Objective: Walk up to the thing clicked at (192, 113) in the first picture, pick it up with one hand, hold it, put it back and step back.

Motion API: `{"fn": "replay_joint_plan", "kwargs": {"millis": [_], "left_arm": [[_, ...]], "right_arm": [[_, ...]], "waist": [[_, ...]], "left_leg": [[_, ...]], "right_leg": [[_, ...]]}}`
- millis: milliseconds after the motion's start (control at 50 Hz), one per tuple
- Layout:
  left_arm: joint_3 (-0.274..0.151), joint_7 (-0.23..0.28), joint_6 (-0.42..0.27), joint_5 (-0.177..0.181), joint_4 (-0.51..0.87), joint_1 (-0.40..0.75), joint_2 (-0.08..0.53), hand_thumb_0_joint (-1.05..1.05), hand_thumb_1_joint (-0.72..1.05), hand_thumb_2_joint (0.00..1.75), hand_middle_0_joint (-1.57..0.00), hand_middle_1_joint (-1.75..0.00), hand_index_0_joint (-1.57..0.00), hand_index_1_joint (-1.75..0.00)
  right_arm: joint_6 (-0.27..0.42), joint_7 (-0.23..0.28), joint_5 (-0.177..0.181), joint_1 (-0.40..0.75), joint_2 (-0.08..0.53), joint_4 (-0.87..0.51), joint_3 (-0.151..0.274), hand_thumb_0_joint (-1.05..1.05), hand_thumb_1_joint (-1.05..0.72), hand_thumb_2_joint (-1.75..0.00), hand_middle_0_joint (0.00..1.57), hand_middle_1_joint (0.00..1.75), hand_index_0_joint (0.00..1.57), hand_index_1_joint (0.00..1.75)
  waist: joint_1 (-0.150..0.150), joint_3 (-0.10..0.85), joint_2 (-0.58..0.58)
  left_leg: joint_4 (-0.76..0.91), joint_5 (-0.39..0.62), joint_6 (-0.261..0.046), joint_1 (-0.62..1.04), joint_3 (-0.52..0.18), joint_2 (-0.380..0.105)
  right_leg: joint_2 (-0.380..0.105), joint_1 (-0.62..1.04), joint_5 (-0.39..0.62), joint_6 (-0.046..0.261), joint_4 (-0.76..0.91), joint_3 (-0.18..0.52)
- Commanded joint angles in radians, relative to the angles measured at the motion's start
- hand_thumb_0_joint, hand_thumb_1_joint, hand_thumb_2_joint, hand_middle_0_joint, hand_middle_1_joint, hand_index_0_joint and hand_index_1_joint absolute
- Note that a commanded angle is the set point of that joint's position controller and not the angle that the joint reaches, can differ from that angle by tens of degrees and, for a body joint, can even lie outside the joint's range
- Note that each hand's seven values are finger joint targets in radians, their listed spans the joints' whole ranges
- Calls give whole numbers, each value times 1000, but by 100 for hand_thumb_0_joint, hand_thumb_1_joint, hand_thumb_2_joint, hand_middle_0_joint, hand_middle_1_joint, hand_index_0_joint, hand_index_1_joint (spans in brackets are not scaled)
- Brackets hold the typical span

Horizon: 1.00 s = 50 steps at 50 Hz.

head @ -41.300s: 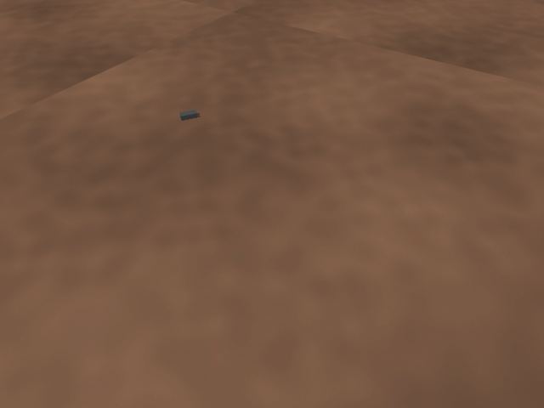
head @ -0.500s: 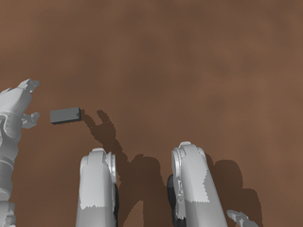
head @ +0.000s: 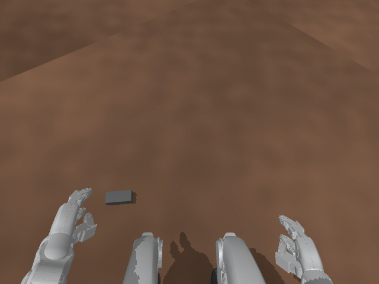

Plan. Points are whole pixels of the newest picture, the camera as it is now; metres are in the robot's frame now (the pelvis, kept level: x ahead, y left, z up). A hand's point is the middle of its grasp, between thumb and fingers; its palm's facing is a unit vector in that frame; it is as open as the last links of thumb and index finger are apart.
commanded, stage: home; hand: left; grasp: from above
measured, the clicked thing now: (119, 197) +0.49 +0.29 -0.58
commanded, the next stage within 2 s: none
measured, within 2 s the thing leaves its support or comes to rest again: neither
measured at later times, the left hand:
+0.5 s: hand (77, 242) +0.21 +0.18 +0.08, palm faces +0.09 -0.98 -0.20, open 7.4 cm
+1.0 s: hand (79, 242) +0.21 +0.18 +0.08, palm faces +0.09 -0.98 -0.20, open 7.4 cm
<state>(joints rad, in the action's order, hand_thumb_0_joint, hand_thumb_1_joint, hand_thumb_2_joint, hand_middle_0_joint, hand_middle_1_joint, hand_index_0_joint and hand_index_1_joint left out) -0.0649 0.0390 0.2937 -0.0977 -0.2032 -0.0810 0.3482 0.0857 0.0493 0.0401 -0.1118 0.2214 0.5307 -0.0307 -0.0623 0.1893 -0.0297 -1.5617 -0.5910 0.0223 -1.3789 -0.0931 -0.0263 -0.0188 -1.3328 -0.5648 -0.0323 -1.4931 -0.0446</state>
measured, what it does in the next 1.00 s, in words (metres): rises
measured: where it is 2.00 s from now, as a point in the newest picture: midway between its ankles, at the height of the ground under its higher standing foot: outside the picture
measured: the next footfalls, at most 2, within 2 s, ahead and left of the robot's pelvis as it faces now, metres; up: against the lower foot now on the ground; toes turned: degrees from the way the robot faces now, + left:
none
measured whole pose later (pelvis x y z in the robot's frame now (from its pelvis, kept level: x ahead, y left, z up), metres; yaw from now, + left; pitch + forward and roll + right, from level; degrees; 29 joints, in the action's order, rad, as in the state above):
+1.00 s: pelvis +0.06 -0.01 +0.12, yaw +2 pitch +9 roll -3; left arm -0.03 0.02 0.46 0.06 0.13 -0.50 0.22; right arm 0.26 0.19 0.01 -0.29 0.22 0.55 -0.04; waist -0.04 0.16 -0.05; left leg -1.02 -0.49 0.03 -0.70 -0.07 -0.04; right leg -0.02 -0.66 -0.46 -0.02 -0.96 -0.05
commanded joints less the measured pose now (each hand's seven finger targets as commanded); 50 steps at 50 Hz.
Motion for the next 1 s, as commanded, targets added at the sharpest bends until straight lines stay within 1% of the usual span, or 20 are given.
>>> {"fn": "replay_joint_plan", "kwargs": {"millis": [0,20,40,80,100,140,160,180,240,300,360,460,560,720,800,820,880,900,960,980], "left_arm": [[-93,41,17,59,250,8,125,0,90,90,-20,-30,-20,-30],[-79,42,30,73,279,-19,96,0,90,90,-20,-30,-20,-30],[-93,45,45,94,289,-44,92,0,90,90,-20,-30,-20,-30],[-77,44,67,121,316,-90,50,0,90,90,-20,-30,-20,-30],[-79,44,77,134,327,-109,45,0,90,90,-20,-30,-20,-30],[-72,40,93,152,354,-171,19,0,90,90,-20,-30,-20,-30],[-86,40,99,158,370,-194,25,0,90,90,-20,-30,-20,-30],[-69,36,105,163,390,-222,7,0,90,90,-20,-30,-20,-30],[-61,29,120,173,452,-306,-14,0,90,90,-20,-30,-20,-30],[-46,25,131,169,502,-355,-24,0,90,90,-20,-30,-20,-30],[-35,15,141,161,503,-405,-39,0,90,90,-20,-30,-20,-30],[-33,-6,141,154,525,-405,-35,0,90,90,-20,-30,-20,-30],[-33,-22,129,150,518,-365,-30,0,90,90,-20,-30,-20,-30],[-31,-23,119,142,545,-367,-24,0,90,90,-20,-30,-20,-30],[-25,-19,116,142,540,-384,-28,0,90,90,-20,-30,-20,-30],[-35,-16,117,142,540,-392,-20,0,90,90,-20,-30,-20,-30],[-23,-16,115,145,534,-386,-32,0,90,90,-20,-30,-20,-30],[-36,-15,116,146,525,-401,-27,0,90,90,-20,-30,-20,-30],[-24,-16,116,147,533,-394,-27,0,90,90,-20,-30,-20,-30],[-35,-14,117,147,522,-397,-25,0,90,90,-20,-30,-20,-30]], "right_arm": [[66,45,4,-56,144,-111,60,0,-90,-90,20,30,20,30],[72,53,5,-65,138,-113,55,0,-90,-90,20,30,20,30],[77,62,5,-75,135,-115,49,0,-90,-90,20,30,20,30],[91,84,5,-88,127,-119,42,0,-90,-90,20,30,20,30],[98,92,4,-92,126,-118,39,0,-90,-90,20,30,20,30],[113,109,2,-107,121,-129,36,0,-90,-90,20,30,20,30],[119,116,1,-116,120,-132,37,0,-90,-90,20,30,20,30],[126,122,-2,-124,116,-133,35,0,-90,-90,20,30,20,30],[145,136,-8,-141,109,-148,38,0,-90,-90,20,30,20,30],[161,147,-13,-139,102,-159,36,0,-90,-90,20,30,20,30],[175,154,-17,-136,99,-168,37,0,-90,-90,20,30,20,30],[201,157,-25,-117,107,-172,45,0,-90,-90,20,30,20,30],[223,156,-31,-113,117,-162,51,0,-90,-90,20,30,20,30],[243,153,-37,-99,114,-149,47,0,-90,-90,20,30,20,30],[242,153,-36,-102,114,-145,45,0,-90,-90,20,30,20,30],[241,154,-36,-98,115,-145,46,0,-90,-90,20,30,20,30],[241,153,-37,-98,113,-143,44,0,-90,-90,20,30,20,30],[241,154,-36,-101,117,-143,47,0,-90,-90,20,30,20,30],[240,154,-34,-102,119,-142,47,0,-90,-90,20,30,20,30],[240,154,-35,-100,116,-144,46,0,-90,-90,20,30,20,30]], "waist": [[-17,316,-87],[-21,310,-90],[-12,302,-80],[-19,273,-71],[-13,246,-80],[-13,200,-68],[-4,193,-68],[-8,190,-73],[3,155,-83],[7,111,-51],[10,40,-17],[10,-1,10],[0,6,20],[17,23,-42],[17,41,-38],[19,48,-30],[16,44,-23],[23,52,-18],[25,38,-15],[24,42,-13]], "left_leg": [[395,38,-33,426,-11,16],[415,85,-31,453,-11,14],[433,100,-32,474,-9,15],[471,149,-30,516,-2,16],[498,161,-28,540,-2,15],[547,166,-26,576,-8,15],[566,181,-26,602,-2,15],[582,209,-26,628,4,14],[635,270,-22,688,17,16],[666,290,-27,714,27,22],[703,240,-32,716,28,25],[728,201,-38,722,47,31],[723,223,-39,749,51,31],[732,212,-30,766,49,31],[725,254,-30,776,49,30],[720,266,-31,776,48,29],[721,264,-31,772,44,29],[720,278,-31,775,46,28],[726,283,-29,770,41,27],[721,282,-29,769,43,26]], "right_leg": [[27,329,69,46,345,22],[29,364,107,47,363,18],[29,399,124,45,389,17],[32,452,163,44,432,14],[32,471,173,43,455,12],[35,515,178,41,503,5],[34,543,190,40,527,5],[36,567,215,39,545,1],[40,632,261,39,599,-8],[45,674,274,35,650,-16],[46,679,223,33,692,-18],[43,691,176,26,728,-26],[38,694,196,23,724,-24],[36,701,192,26,715,-23],[38,718,230,28,705,-25],[38,720,241,28,704,-26],[40,721,240,28,703,-27],[40,726,249,29,702,-28],[42,721,251,29,699,-30],[42,724,251,29,702,-30]]}}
